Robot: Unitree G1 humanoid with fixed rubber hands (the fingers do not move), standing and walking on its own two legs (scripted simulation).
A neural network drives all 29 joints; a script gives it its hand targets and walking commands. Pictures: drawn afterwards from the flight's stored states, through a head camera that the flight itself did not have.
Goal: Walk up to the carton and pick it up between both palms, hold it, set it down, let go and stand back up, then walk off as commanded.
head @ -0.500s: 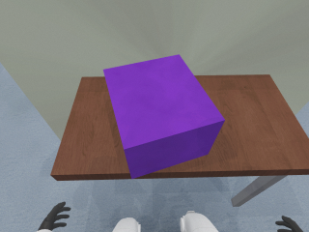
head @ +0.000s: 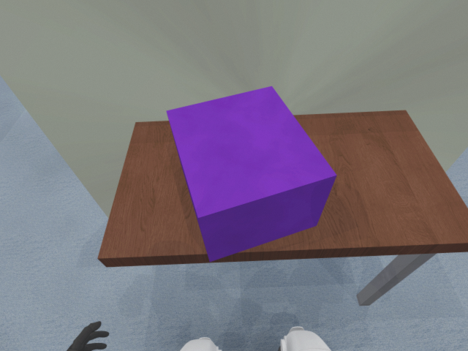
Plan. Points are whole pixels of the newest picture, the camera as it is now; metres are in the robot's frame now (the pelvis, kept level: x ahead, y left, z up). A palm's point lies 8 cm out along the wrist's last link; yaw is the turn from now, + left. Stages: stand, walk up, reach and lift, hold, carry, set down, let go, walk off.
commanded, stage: walk up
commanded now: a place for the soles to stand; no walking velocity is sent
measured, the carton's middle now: (242, 169) +0.48 +0.02 -0.02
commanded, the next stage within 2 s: none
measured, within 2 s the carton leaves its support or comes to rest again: neither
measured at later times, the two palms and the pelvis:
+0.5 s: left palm out of the picture +0.10 +0.32 -0.11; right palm (428, 332) +0.17 -0.29 -0.08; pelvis +0.03 +0.01 +0.02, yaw +1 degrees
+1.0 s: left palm out of the picture +0.14 +0.30 -0.08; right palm out of the picture +0.13 -0.31 -0.09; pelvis +0.03 +0.00 +0.03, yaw +1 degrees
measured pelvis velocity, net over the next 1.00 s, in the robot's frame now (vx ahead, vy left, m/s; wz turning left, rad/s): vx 0.03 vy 0.00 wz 0.02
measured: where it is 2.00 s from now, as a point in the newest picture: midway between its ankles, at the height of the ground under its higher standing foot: outside the picture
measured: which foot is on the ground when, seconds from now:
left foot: down 0.00-1.00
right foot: down 0.00-1.00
